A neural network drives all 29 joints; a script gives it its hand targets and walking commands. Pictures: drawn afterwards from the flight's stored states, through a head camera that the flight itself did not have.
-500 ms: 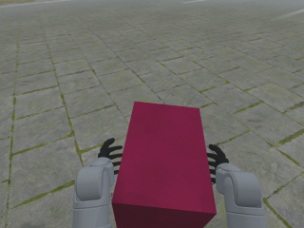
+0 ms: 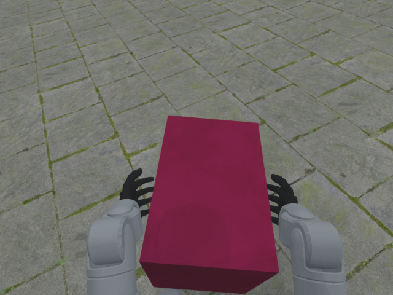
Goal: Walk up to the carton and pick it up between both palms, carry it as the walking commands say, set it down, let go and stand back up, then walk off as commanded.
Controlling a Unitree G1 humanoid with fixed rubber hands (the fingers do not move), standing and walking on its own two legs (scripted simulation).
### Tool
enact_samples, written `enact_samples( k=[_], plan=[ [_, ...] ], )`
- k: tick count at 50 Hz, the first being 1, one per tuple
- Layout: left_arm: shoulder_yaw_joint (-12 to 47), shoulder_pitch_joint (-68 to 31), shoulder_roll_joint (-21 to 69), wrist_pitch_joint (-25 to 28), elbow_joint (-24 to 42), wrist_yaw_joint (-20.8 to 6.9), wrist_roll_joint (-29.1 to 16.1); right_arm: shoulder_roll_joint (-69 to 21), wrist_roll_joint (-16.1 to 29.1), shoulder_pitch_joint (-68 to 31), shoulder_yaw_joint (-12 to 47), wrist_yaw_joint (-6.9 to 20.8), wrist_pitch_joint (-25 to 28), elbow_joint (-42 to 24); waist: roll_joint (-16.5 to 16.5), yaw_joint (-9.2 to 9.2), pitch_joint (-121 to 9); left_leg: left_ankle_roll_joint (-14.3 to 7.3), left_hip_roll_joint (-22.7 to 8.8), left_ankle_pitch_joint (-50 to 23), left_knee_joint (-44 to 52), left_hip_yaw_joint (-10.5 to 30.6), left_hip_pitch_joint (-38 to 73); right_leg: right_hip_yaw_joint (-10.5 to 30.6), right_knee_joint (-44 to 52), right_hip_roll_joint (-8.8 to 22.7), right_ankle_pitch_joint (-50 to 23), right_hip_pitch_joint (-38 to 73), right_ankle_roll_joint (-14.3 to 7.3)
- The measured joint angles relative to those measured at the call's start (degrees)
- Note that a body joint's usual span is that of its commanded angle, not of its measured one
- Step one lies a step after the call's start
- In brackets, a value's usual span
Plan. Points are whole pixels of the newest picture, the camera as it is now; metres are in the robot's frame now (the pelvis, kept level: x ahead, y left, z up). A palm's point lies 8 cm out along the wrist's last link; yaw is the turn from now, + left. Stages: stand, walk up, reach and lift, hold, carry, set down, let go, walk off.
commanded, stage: carry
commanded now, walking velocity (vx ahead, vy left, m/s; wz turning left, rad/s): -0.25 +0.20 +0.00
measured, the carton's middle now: (206, 204) +0.33 +0.00 +0.00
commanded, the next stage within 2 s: none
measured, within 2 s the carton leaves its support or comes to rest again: neither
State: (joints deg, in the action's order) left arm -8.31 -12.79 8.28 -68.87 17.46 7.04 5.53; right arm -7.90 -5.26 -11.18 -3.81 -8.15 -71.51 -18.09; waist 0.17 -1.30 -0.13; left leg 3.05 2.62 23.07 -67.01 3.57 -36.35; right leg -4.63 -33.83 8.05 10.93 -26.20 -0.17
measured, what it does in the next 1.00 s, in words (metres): walks backwards: left foot, then right foot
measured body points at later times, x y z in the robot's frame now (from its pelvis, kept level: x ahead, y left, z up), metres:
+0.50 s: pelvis -0.20 +0.11 -0.01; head -0.17 +0.09 +0.44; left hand +0.10 +0.26 +0.08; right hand +0.09 -0.03 +0.05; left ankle -0.08 +0.21 -0.72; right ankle -0.20 +0.02 -0.74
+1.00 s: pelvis -0.40 +0.23 +0.00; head -0.38 +0.24 +0.44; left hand -0.12 +0.40 +0.05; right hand -0.12 +0.10 +0.04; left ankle -0.34 +0.35 -0.73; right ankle -0.39 +0.13 -0.67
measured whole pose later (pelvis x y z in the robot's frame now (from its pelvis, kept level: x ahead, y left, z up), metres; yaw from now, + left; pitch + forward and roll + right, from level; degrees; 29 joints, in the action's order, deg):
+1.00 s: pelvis -0.40 +0.23 +0.00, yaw -2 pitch +3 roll +0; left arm -10.2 -11.8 8.0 -70.8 16.8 7.5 5.1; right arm -8.0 -5.6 -11.2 -1.8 -8.6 -72.2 -14.3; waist -1.2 2.9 -0.3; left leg 0.1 -2.4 10.8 -31.9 -2.9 -23.9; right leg -5.6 -61.9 2.3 27.7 -33.4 1.8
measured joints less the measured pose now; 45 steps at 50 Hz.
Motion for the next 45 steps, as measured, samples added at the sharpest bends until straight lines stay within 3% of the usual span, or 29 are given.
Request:
enact_samples(
  k=[5, 8, 9, 10, 12, 14, 16, 20, 23, 25, 27, 30, 32, 35, 38, 41, 43, 45],
  plan=[
    [-0.4, -1.6, 0.3, 0.5, 1.2, -0.9, 0.8, -0.1, 0.4, -0.7, -0.1, -0.7, 0.7, -1.8, -1.0, -1.03, -0.3, 0.7, -2.8, 3.1, 14.8, -3.1, 8.1, 1.6, 1.1, 2.7, -4.4, -4.0, 2.2],
    [-0.4, -2.3, 0.5, 0.4, 1.2, -1.1, 1.5, -0.3, 0.4, -1.3, -0.6, -0.6, 0.8, -1.7, -2.5, -1.38, -0.8, -0.5, -3.5, -2.7, 32.6, -5.4, 16.3, 2.4, 0.3, 3.5, -6.4, -6.7, 3.9],
    [-0.7, -2.3, 0.4, 0.6, 1.0, -1.2, 1.7, -0.3, 0.2, -1.1, -0.3, -0.4, 1.6, -0.9, -4.4, -1.20, -0.3, -0.8, -2.5, -6.0, 34.0, -6.1, 16.4, 3.3, -0.8, 4.4, -5.5, -7.7, 3.6],
    [-1.0, -1.7, 0.3, 0.7, 0.9, -1.3, 1.8, -0.3, 0.1, -0.8, 0.4, -0.3, 2.1, 0.2, -5.5, -0.52, 0.0, -1.1, -2.4, -7.1, 33.4, -6.6, 15.8, 3.8, -4.1, 3.7, 2.4, -8.7, 3.4],
    [-1.6, 0.3, -0.1, 0.0, 0.5, -1.2, 1.5, -0.2, 0.1, -0.5, 1.8, -0.5, 1.7, 2.6, -4.1, 0.33, 0.0, -1.9, -4.4, -7.7, 32.5, -6.3, 14.3, 4.2, -17.6, -0.6, 15.6, -11.5, 2.3],
    [-1.3, 1.2, -0.3, -1.0, 0.4, -0.7, 0.9, 0.0, 0.1, 0.2, 2.1, -0.4, 0.8, 3.0, -3.0, 1.61, 0.4, -2.4, -5.4, -9.2, 33.6, -6.0, 13.7, 3.6, -29.2, -3.9, 17.9, -12.3, 1.7],
    [-0.9, 1.3, -0.3, -1.6, 0.9, -0.1, 0.4, 0.0, -0.1, 0.5, 1.9, -0.1, 0.1, 2.4, -2.5, 2.98, 0.5, -2.9, -5.5, -11.5, 35.1, -6.1, 12.7, 1.9, -32.9, -5.3, 18.3, -10.8, 2.1],
    [-0.8, 0.1, -0.1, -1.2, 2.3, 1.3, -1.0, -0.1, -0.7, -0.2, 1.1, 0.6, 0.6, 0.6, -0.7, 4.16, -0.2, -4.1, -4.5, -15.5, 36.8, -6.9, 9.2, -1.3, -20.0, -6.9, 18.3, -2.5, 1.9],
    [-0.9, -1.0, 0.1, -0.1, 2.3, 1.3, -1.4, -0.2, -1.4, -0.8, 0.8, 0.9, 1.1, -0.6, 0.6, 4.37, -1.5, -4.7, -3.4, -17.8, 36.5, -8.2, 6.4, -2.2, -1.9, -7.0, 10.3, 6.0, 0.4],
    [0.0, -0.8, 0.2, 1.3, 0.8, 1.2, -1.2, -0.1, -1.5, -0.1, 0.1, 1.1, 1.8, -0.5, 2.2, 3.39, -1.4, -4.0, -2.9, -9.5, 31.3, -7.5, 4.2, -2.2, -1.7, -6.6, 7.6, 4.9, -1.5],
    [0.8, -0.6, 0.1, 1.0, -0.7, 1.1, -1.0, 0.1, -1.2, 1.2, -0.2, 0.9, 1.2, -0.5, 1.0, 1.82, -1.4, -3.1, -0.3, -1.6, 18.7, -5.2, 0.9, -1.8, -1.7, -4.0, 6.3, 4.1, -2.0],
    [0.6, -0.1, 0.0, 0.5, -1.9, -0.3, 0.1, 0.2, -0.7, 1.1, 0.0, 0.1, -0.4, -0.1, 0.6, 0.03, -1.1, -2.1, 0.8, -1.3, 4.9, -1.8, -0.6, -0.2, 0.3, -1.6, 3.0, 3.3, -0.8],
    [-0.2, -0.5, 0.1, 0.4, -1.9, -1.0, 0.5, 0.1, -0.2, 0.4, 0.1, -0.7, -0.9, -0.1, 0.8, -1.09, -0.9, -1.0, -0.1, -1.8, 2.4, -0.5, 0.4, 0.7, 0.9, -0.6, 0.9, 2.1, 0.0],
    [-1.1, -1.6, 0.4, 0.3, -1.5, -1.6, 1.1, -0.1, 0.3, -0.5, 0.1, -1.6, -0.9, -0.5, 0.3, -2.08, -0.9, 0.3, -2.3, 0.5, 7.0, -1.1, 4.4, 1.7, 1.2, 0.8, -1.8, -0.3, 1.1],
    [-1.2, -2.5, 0.6, 0.2, -1.7, -1.9, 1.8, -0.2, 0.6, -1.2, -0.5, -1.7, -0.6, -0.2, -1.4, -2.29, -1.4, 0.0, -3.3, 3.5, 17.9, -3.9, 10.7, 2.6, 1.3, 2.3, -4.4, -3.0, 2.5],
    [-1.1, -3.1, 0.6, -0.2, -1.3, -1.9, 2.7, -0.3, 0.7, -1.7, -0.8, -1.4, -0.2, 0.4, -2.6, -2.30, -1.9, -1.7, -3.4, -2.9, 34.0, -5.7, 18.0, 3.2, -0.5, 3.2, -6.1, -6.6, 3.6],
    [-2.2, -2.1, 0.5, 0.2, -1.3, -1.9, 2.8, -0.4, 0.6, -1.4, 0.5, -1.2, 1.4, 2.7, -4.4, -0.83, -1.0, -1.7, -3.1, -6.4, 32.3, -6.5, 16.1, 4.6, -9.6, 2.1, 8.2, -10.4, 3.0],
    [-2.6, 0.2, -0.1, -0.4, -1.4, -1.8, 2.0, -0.2, 0.4, -0.7, 2.2, -1.3, 1.0, 4.7, -3.0, 0.56, -0.7, -1.9, -4.8, -7.1, 31.6, -6.4, 14.8, 4.5, -23.9, -2.0, 16.9, -13.1, 2.2]
  ],
)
